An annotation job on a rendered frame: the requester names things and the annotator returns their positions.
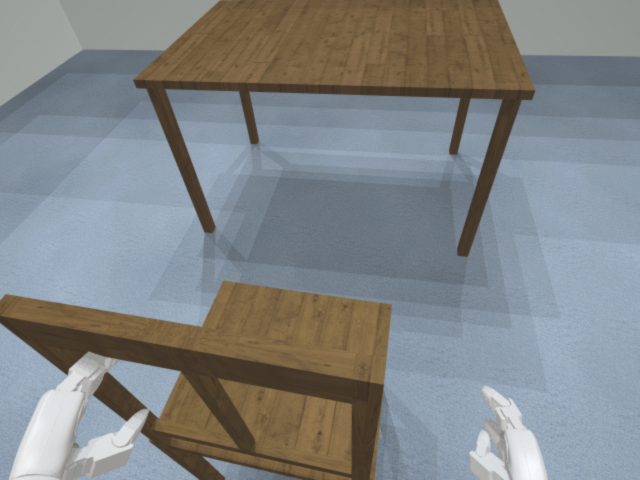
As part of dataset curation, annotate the table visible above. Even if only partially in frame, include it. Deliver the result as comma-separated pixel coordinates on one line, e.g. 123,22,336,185
133,0,535,257

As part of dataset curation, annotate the robot right hand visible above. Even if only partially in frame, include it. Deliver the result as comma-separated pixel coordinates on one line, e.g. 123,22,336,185
470,386,548,480

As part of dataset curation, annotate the robot left hand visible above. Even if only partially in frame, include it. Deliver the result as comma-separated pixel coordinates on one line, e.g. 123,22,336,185
9,351,150,480

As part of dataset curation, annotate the chair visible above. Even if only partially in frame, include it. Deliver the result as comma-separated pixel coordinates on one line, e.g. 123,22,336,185
0,281,392,480

